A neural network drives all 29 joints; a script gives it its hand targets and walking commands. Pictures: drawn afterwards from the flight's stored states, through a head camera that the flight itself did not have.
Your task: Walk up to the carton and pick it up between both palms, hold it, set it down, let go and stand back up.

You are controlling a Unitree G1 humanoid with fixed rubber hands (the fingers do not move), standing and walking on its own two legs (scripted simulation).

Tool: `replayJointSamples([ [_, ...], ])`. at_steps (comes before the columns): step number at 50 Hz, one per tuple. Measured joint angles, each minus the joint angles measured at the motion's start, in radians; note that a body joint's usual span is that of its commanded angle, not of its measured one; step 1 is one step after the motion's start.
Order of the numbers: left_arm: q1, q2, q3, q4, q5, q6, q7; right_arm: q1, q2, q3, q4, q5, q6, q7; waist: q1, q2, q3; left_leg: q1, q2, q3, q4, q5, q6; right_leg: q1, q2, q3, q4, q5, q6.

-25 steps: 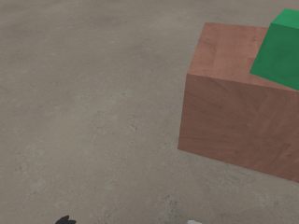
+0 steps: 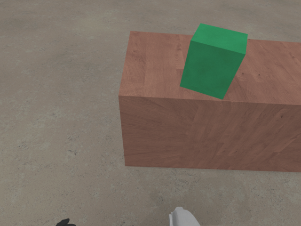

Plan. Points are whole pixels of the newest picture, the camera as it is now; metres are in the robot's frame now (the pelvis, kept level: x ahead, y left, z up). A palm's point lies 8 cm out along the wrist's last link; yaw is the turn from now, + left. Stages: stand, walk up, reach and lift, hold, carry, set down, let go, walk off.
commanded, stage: walk up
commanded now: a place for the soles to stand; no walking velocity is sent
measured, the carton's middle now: (211, 61) +0.75 -0.26 +0.04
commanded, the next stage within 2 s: none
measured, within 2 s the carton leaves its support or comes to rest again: neither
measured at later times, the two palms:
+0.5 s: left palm (98, 203) +0.22 +0.16 -0.12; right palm (272, 194) +0.24 -0.38 -0.09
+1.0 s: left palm (147, 149) +0.39 +0.01 -0.10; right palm (297, 178) +0.30 -0.51 -0.12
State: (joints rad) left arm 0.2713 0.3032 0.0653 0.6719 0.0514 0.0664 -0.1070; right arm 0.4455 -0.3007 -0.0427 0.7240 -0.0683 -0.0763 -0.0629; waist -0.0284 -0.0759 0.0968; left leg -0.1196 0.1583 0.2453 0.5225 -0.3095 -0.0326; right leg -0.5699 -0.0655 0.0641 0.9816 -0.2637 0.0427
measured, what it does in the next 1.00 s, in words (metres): walks ahead: right foot, then left foot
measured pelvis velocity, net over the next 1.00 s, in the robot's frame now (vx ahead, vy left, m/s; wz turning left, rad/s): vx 0.25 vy -0.23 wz -0.04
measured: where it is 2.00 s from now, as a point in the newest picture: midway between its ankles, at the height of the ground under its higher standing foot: (183, 216)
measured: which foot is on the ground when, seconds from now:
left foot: down 0.00-0.14, up 0.16-0.48, down 0.50-0.86, up 0.88-1.00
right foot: up 0.00-0.12, down 0.14-0.52, up 0.54-0.84, down 0.86-1.00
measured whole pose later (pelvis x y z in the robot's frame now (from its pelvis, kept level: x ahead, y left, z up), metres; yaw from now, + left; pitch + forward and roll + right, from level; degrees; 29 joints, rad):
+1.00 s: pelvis +0.25 -0.23 -0.02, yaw -2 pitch -3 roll +1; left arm 0.21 0.24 0.00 0.65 0.02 0.03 0.00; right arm 0.37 -0.32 -0.04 0.63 -0.02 0.04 -0.03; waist -0.01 0.03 0.09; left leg -0.40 0.02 -0.06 1.02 -0.57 -0.03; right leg -0.39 -0.07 -0.04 0.71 -0.26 0.00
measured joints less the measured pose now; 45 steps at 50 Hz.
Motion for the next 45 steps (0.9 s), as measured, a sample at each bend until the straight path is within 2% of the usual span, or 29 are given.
replayJointSamples([
  [3, -0.035, -0.020, -0.005, -0.011, -0.006, -0.017, -0.007, 0.017, -0.016, -0.004, 0.004, 0.006, 0.000, 0.007, -0.011, 0.022, 0.011, 0.039, 0.030, 0.025, -0.004, -0.025, -0.022, 0.041, -0.027, -0.020, -0.169, 0.036, -0.024],
  [5, -0.052, -0.031, -0.005, -0.020, -0.006, -0.032, -0.008, 0.031, -0.024, -0.005, 0.003, 0.007, 0.010, 0.009, -0.018, 0.036, 0.008, 0.052, 0.055, 0.033, 0.026, -0.063, -0.028, 0.094, -0.024, -0.042, -0.262, 0.043, -0.047],
  [7, -0.057, -0.037, -0.001, -0.034, -0.004, -0.054, 0.000, 0.045, -0.031, -0.005, 0.001, 0.008, 0.027, 0.010, -0.011, 0.056, 0.001, 0.038, 0.096, 0.024, 0.121, -0.125, -0.004, 0.151, 0.005, -0.057, -0.327, 0.065, -0.064],
  [8, -0.061, -0.044, 0.001, -0.034, -0.003, -0.066, 0.010, 0.041, -0.034, -0.005, 0.001, 0.010, 0.040, 0.015, -0.003, 0.079, 0.011, 0.008, 0.119, -0.021, 0.220, -0.153, 0.025, 0.146, 0.032, -0.066, -0.287, 0.057, -0.059],
  [9, -0.057, -0.047, -0.002, -0.035, -0.006, -0.071, 0.021, 0.034, -0.031, -0.003, -0.004, 0.018, 0.054, 0.022, 0.004, 0.086, 0.013, -0.036, 0.102, -0.085, 0.332, -0.201, 0.038, 0.139, 0.047, -0.067, -0.246, 0.029, -0.058],
  [11, -0.039, -0.053, -0.011, -0.023, -0.025, -0.066, 0.043, 0.013, -0.023, 0.004, -0.022, 0.032, 0.078, 0.032, 0.022, 0.092, 0.005, -0.135, 0.031, -0.181, 0.541, -0.247, 0.052, 0.157, 0.061, -0.063, -0.237, -0.010, -0.067],
  [13, -0.012, -0.053, -0.016, -0.013, -0.026, -0.057, 0.063, -0.015, -0.013, 0.009, -0.048, 0.040, 0.078, 0.038, 0.043, 0.094, 0.001, -0.221, -0.025, -0.203, 0.654, -0.222, 0.055, 0.198, 0.069, -0.060, -0.282, -0.005, -0.078],
  [17, 0.044, -0.043, -0.009, 0.006, -0.016, -0.051, 0.075, -0.059, 0.008, 0.011, -0.093, 0.042, 0.054, 0.047, 0.078, 0.097, -0.016, -0.330, -0.071, -0.197, 0.589, -0.154, 0.041, 0.274, 0.093, -0.066, -0.380, 0.011, -0.101],
  [21, 0.074, -0.028, -0.006, 0.021, -0.008, -0.046, 0.068, -0.079, 0.029, 0.008, -0.111, 0.042, 0.047, 0.045, 0.105, 0.081, -0.030, -0.348, -0.092, -0.177, 0.369, -0.092, 0.036, 0.319, 0.111, -0.080, -0.417, -0.004, -0.111],
  [23, 0.079, -0.020, -0.009, 0.025, -0.008, -0.038, 0.060, -0.079, 0.039, 0.004, -0.117, 0.041, 0.041, 0.040, 0.110, 0.066, -0.031, -0.313, -0.106, -0.167, 0.233, -0.011, 0.044, 0.330, 0.115, -0.089, -0.398, -0.032, -0.112],
  [25, 0.085, -0.016, -0.016, 0.028, -0.008, -0.027, 0.053, -0.061, 0.040, -0.002, -0.132, 0.032, 0.030, 0.031, 0.101, 0.060, -0.040, -0.251, -0.124, -0.168, 0.107, 0.061, 0.060, 0.325, 0.120, -0.104, -0.333, -0.088, -0.108],
  [27, 0.082, -0.009, -0.020, 0.032, -0.003, -0.014, 0.048, -0.049, 0.046, -0.003, -0.136, 0.013, 0.026, 0.016, 0.082, 0.022, -0.038, -0.249, -0.147, -0.167, 0.135, 0.082, 0.065, 0.290, 0.102, -0.098, -0.199, -0.185, -0.089],
  [29, 0.076, -0.013, -0.025, 0.029, 0.013, 0.010, 0.047, -0.039, 0.043, 0.000, -0.125, 0.003, 0.033, -0.002, 0.065, 0.008, -0.031, -0.238, -0.138, -0.167, 0.173, 0.038, 0.064, 0.223, 0.104, -0.094, -0.007, -0.244, -0.058],
  [31, 0.063, -0.007, -0.026, 0.020, 0.024, 0.025, 0.046, -0.025, 0.048, -0.004, -0.105, 0.001, 0.037, -0.015, 0.047, -0.006, -0.019, -0.208, -0.124, -0.172, 0.160, 0.020, 0.057, 0.152, 0.090, -0.096, 0.126, -0.211, -0.035],
  [33, 0.043, 0.004, -0.022, 0.008, 0.024, 0.027, 0.040, -0.009, 0.053, -0.005, -0.085, 0.000, 0.034, -0.016, 0.030, -0.024, -0.006, -0.176, -0.112, -0.176, 0.125, 0.028, 0.044, 0.091, 0.060, -0.086, 0.170, -0.152, -0.016],
  [36, 0.008, 0.009, -0.017, -0.008, 0.013, 0.023, 0.029, 0.010, 0.046, -0.010, -0.056, 0.004, 0.027, -0.009, 0.010, -0.031, 0.010, -0.135, -0.094, -0.187, 0.080, 0.033, 0.031, 0.036, 0.008, -0.062, 0.127, -0.089, 0.000],
  [40, -0.029, -0.007, -0.026, -0.024, -0.017, 0.002, 0.033, 0.016, 0.014, -0.015, -0.055, 0.019, 0.033, 0.012, -0.016, -0.002, 0.016, -0.124, -0.061, -0.209, 0.090, 0.007, 0.006, 0.066, -0.035, -0.043, -0.108, -0.025, -0.006],
  [42, -0.036, -0.013, -0.031, -0.030, -0.027, -0.019, 0.044, 0.013, -0.004, -0.011, -0.066, 0.030, 0.045, 0.027, -0.026, 0.019, 0.012, -0.143, -0.044, -0.230, 0.149, -0.035, -0.007, 0.131, -0.031, -0.052, -0.250, 0.057, -0.014],
  [43, -0.036, -0.013, -0.032, -0.032, -0.029, -0.031, 0.052, 0.012, -0.011, -0.009, -0.073, 0.035, 0.053, 0.034, -0.026, 0.029, 0.006, -0.159, -0.035, -0.243, 0.194, -0.066, -0.008, 0.166, -0.023, -0.060, -0.298, 0.045, -0.015],
  [44, -0.044, -0.025, -0.031, -0.024, -0.028, -0.039, 0.061, -0.001, -0.020, -0.009, -0.074, 0.041, 0.063, 0.039, -0.023, 0.057, 0.010, -0.176, -0.021, -0.270, 0.241, -0.102, 0.004, 0.164, -0.004, -0.076, -0.276, 0.012, -0.015],
  [45, -0.048, -0.033, -0.037, -0.021, -0.029, -0.042, 0.071, -0.014, -0.023, -0.008, -0.078, 0.046, 0.076, 0.040, -0.021, 0.073, 0.012, -0.196, -0.033, -0.298, 0.294, -0.172, 0.009, 0.156, 0.004, -0.085, -0.246, -0.008, -0.017],
])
